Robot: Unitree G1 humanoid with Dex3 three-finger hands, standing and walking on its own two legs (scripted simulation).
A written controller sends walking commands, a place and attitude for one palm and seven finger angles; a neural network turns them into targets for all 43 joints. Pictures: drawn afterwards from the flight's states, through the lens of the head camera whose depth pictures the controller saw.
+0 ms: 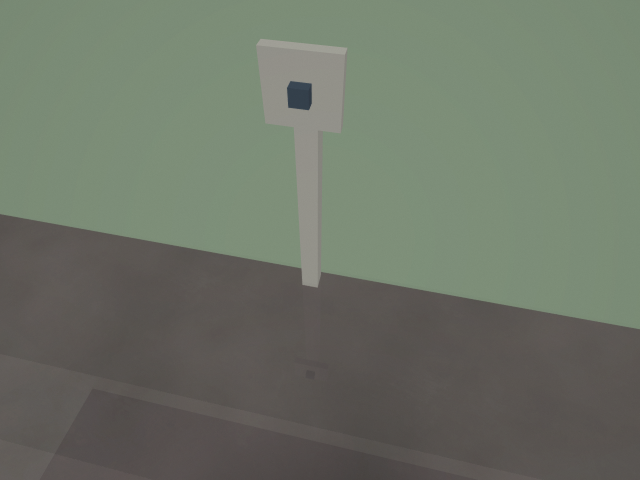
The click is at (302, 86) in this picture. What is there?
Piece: button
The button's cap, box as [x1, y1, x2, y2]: [287, 81, 311, 109]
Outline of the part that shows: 290,81 287,87 288,107 308,109 311,103 311,84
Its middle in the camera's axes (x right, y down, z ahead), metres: -0.05 -0.30 +0.82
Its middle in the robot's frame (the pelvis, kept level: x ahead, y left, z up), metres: +0.83 +0.09 +0.04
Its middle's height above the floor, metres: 0.82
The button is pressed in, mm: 0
